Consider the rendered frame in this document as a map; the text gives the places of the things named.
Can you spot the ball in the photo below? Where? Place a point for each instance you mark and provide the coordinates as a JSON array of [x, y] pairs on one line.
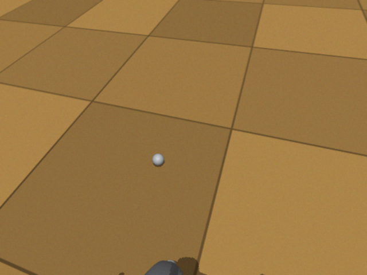
[[158, 159]]

